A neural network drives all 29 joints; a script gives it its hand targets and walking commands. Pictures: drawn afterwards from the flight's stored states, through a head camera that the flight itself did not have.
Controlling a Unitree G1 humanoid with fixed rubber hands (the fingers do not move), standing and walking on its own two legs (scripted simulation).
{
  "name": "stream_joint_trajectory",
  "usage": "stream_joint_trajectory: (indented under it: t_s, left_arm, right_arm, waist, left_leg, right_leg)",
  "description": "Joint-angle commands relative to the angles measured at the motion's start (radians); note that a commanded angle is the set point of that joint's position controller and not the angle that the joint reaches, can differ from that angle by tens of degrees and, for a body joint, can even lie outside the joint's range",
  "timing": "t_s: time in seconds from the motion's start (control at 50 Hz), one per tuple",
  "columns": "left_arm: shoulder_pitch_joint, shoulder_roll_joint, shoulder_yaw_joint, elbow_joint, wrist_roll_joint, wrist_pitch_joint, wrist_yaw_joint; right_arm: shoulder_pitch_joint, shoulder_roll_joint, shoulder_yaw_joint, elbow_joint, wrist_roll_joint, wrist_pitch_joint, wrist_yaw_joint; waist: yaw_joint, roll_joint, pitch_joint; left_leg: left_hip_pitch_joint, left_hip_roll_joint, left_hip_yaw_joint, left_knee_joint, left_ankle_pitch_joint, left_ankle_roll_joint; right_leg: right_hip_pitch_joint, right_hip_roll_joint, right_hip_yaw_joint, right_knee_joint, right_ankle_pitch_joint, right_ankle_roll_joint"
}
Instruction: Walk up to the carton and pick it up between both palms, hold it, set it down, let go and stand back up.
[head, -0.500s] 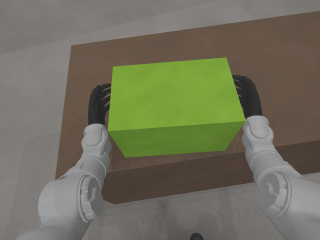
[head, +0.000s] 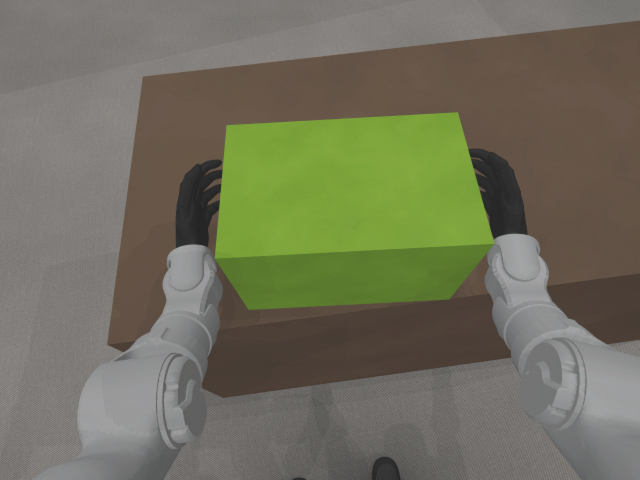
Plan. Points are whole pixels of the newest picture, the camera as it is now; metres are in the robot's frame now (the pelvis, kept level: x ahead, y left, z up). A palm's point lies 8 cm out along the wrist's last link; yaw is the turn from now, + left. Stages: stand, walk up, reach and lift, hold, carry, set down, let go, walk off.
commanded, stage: reach and lift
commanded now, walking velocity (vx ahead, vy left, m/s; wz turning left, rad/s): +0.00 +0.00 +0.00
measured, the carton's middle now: (345, 218) +0.47 -0.01 -0.02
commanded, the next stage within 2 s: none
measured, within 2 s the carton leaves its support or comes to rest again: leaves its support in 0.46 s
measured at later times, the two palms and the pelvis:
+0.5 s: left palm (187, 250) +0.41 +0.18 +0.03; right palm (509, 232) +0.41 -0.20 +0.03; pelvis -0.01 +0.00 +0.00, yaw +1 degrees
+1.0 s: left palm (139, 215) +0.39 +0.19 +0.13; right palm (546, 198) +0.39 -0.19 +0.13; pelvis -0.02 +0.01 +0.01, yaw +1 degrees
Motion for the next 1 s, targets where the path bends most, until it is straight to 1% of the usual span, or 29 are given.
stream_joint_trajectory:
  t_s: [0.0, 0.22, 0.32, 0.44, 0.52, 0.6, 0.68, 0.76, 0.82, 0.88, 0.98]
  left_arm:
    - [-0.444, -0.505, -0.261, -0.05, 0.113, -0.002, -0.145]
    - [-0.488, -0.502, -0.358, -0.086, 0.003, 0.009, -0.155]
    - [-0.52, -0.52, -0.406, -0.121, -0.051, 0.017, -0.158]
    - [-0.581, -0.571, -0.483, -0.207, -0.128, 0.033, -0.155]
    - [-0.623, -0.618, -0.547, -0.308, -0.182, 0.054, -0.147]
    - [-0.662, -0.652, -0.595, -0.419, -0.221, 0.092, -0.136]
    - [-0.682, -0.655, -0.597, -0.481, -0.228, 0.161, -0.129]
    - [-0.663, -0.627, -0.537, -0.463, -0.201, 0.265, -0.137]
    - [-0.634, -0.602, -0.475, -0.443, -0.17, 0.342, -0.147]
    - [-0.626, -0.599, -0.439, -0.463, -0.15, 0.397, -0.151]
    - [-0.639, -0.632, -0.441, -0.556, -0.135, 0.457, -0.139]
  right_arm:
    - [-0.409, 0.486, 0.265, 0.012, -0.151, -0.021, 0.159]
    - [-0.429, 0.52, 0.379, -0.04, -0.056, 0.039, 0.155]
    - [-0.448, 0.558, 0.453, -0.1, 0.01, 0.076, 0.152]
    - [-0.486, 0.622, 0.551, -0.225, 0.102, 0.139, 0.151]
    - [-0.506, 0.673, 0.629, -0.342, 0.174, 0.197, 0.15]
    - [-0.516, 0.712, 0.693, -0.459, 0.242, 0.271, 0.148]
    - [-0.51, 0.714, 0.716, -0.513, 0.291, 0.363, 0.144]
    - [-0.495, 0.676, 0.683, -0.484, 0.319, 0.464, 0.137]
    - [-0.496, 0.643, 0.64, -0.459, 0.33, 0.52, 0.132]
    - [-0.512, 0.629, 0.611, -0.471, 0.341, 0.546, 0.134]
    - [-0.535, 0.626, 0.599, -0.532, 0.354, 0.561, 0.15]
  waist:
    - [-0.015, -0.015, -0.702]
    - [-0.023, -0.03, -0.74]
    - [-0.027, -0.029, -0.761]
    - [-0.037, -0.016, -0.803]
    - [-0.043, -0.006, -0.827]
    - [-0.048, -0.003, -0.804]
    - [-0.052, -0.02, -0.693]
    - [-0.053, -0.055, -0.513]
    - [-0.045, -0.072, -0.403]
    - [-0.035, -0.061, -0.372]
    - [-0.026, -0.005, -0.415]
  left_leg:
    - [0.252, -0.005, 0.075, 0.021, 0.386, -0.056]
    - [0.173, -0.022, 0.056, 0.034, 0.324, -0.046]
    - [0.149, -0.029, 0.042, 0.042, 0.305, -0.043]
    - [0.154, -0.037, 0.018, 0.058, 0.299, -0.044]
    - [0.186, -0.041, -0.003, 0.068, 0.315, -0.047]
    - [0.235, -0.043, -0.025, 0.06, 0.31, -0.048]
    - [0.292, -0.043, -0.042, 0.025, 0.26, -0.041]
    - [0.336, -0.04, -0.045, -0.036, 0.154, -0.027]
    - [0.369, -0.037, -0.039, -0.082, 0.098, -0.021]
    - [0.417, -0.035, -0.03, -0.108, 0.103, -0.025]
    - [0.506, -0.032, -0.017, -0.117, 0.166, -0.044]
  right_leg:
    - [0.456, 0.013, -0.064, 0.108, 0.416, 0.018]
    - [0.551, 0.011, -0.029, 0.149, 0.461, 0.034]
    - [0.592, 0.01, -0.012, 0.169, 0.467, 0.041]
    - [0.616, 0.015, 0.004, 0.189, 0.452, 0.043]
    - [0.618, 0.022, 0.013, 0.195, 0.425, 0.042]
    - [0.603, 0.026, 0.02, 0.182, 0.352, 0.038]
    - [0.578, 0.023, 0.025, 0.144, 0.233, 0.03]
    - [0.563, 0.012, 0.029, 0.086, 0.085, 0.021]
    - [0.569, 0.007, 0.029, 0.046, 0.005, 0.014]
    - [0.584, 0.008, 0.024, 0.021, -0.012, 0.008]
    - [0.596, 0.014, 0.014, -0.003, 0.014, -0.002]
